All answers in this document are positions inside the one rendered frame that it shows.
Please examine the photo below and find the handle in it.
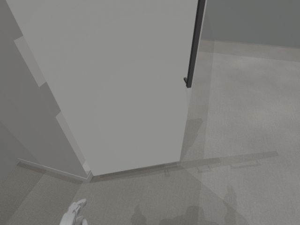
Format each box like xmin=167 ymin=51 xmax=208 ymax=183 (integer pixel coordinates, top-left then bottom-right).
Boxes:
xmin=184 ymin=0 xmax=206 ymax=88

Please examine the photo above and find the fridge door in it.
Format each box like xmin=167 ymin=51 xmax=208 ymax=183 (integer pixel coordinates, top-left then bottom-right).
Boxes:
xmin=6 ymin=0 xmax=207 ymax=176

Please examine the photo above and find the robot left hand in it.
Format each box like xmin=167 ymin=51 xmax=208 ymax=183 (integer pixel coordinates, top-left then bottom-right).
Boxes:
xmin=58 ymin=199 xmax=88 ymax=225

